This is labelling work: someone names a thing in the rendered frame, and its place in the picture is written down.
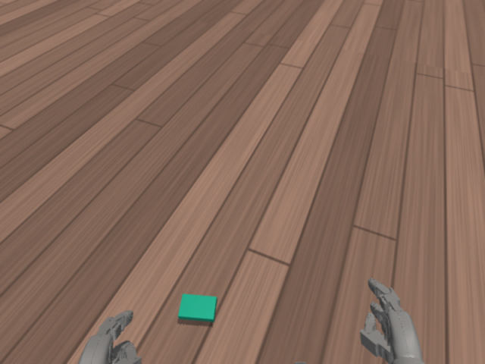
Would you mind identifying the left robot hand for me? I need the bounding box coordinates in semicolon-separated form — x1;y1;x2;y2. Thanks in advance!
78;310;142;364

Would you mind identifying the right robot hand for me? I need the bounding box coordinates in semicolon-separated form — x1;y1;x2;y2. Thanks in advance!
360;278;423;364

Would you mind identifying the small box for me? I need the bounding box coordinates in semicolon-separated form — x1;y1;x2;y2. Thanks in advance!
178;294;217;322

